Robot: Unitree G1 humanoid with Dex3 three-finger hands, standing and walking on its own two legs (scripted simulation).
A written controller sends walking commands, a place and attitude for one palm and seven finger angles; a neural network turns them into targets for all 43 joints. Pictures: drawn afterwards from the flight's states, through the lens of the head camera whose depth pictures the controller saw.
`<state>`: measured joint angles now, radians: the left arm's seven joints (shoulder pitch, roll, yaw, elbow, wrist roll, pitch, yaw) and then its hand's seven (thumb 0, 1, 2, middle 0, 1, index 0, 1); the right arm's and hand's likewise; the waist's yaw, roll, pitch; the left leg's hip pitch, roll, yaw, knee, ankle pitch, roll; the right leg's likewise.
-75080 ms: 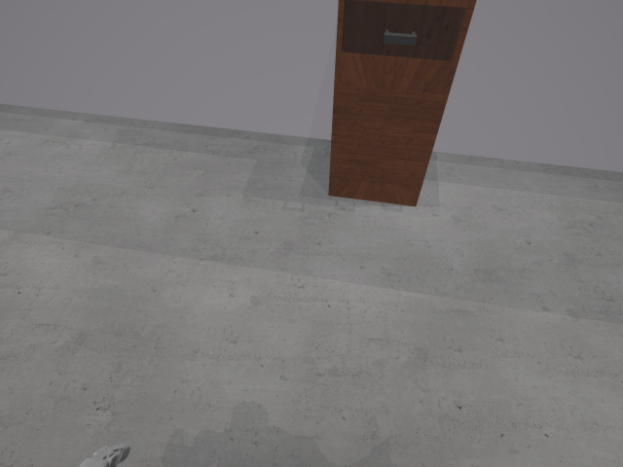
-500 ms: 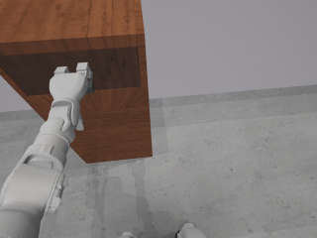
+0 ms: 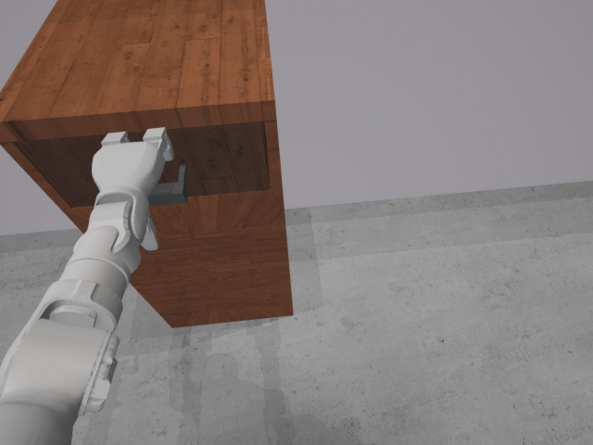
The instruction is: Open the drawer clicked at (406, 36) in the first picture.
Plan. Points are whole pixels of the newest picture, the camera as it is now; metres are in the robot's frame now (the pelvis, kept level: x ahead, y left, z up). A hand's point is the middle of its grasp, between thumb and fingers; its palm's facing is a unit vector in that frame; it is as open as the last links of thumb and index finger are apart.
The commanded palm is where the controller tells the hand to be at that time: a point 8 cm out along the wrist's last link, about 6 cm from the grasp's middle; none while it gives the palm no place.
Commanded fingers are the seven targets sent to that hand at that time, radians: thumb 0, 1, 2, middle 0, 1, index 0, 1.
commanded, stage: lift the fingers back up to retry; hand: left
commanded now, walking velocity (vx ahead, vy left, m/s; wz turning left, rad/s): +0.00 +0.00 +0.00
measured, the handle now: (156, 184) +0.52 +0.23 +0.01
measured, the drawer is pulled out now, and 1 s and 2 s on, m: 0.00 0.00 0.00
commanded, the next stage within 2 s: re-aim the fingers above the handle in 0.26 s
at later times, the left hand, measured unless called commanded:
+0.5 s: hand (135, 191) +0.46 +0.23 +0.07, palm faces +0.01 +0.00 -1.00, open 13.8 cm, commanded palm +0.43 +0.23 +0.13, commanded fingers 0.00 -0.50 0.30 -0.30 -1.20 -0.30 -1.20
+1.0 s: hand (129, 186) +0.46 +0.23 +0.08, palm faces +0.02 +0.04 -1.00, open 13.8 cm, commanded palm +0.43 +0.23 +0.13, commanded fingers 0.00 -0.50 0.30 -0.30 -1.20 -0.30 -1.20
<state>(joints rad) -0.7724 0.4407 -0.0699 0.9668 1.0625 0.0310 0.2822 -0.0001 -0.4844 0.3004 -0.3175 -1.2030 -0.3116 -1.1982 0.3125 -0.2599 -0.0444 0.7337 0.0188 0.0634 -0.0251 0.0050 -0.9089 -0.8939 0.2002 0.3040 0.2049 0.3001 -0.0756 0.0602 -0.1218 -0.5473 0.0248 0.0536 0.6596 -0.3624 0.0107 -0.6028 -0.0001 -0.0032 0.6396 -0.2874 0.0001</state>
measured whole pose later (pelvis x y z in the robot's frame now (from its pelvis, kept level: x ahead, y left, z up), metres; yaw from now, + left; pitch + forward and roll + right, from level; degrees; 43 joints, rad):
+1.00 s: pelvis -0.01 +0.00 +0.01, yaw +0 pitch +13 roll +0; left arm -0.78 0.48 -0.03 0.95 1.10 0.02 0.27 0.00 -0.48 0.30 -0.32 -1.20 -0.32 -1.20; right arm 0.27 -0.25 -0.04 0.71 0.02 0.06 -0.03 0.01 -0.91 -0.89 0.20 0.30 0.20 0.30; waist -0.07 0.05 -0.08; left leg -0.50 0.02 0.06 0.60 -0.32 0.01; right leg -0.57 0.00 0.01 0.60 -0.26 0.00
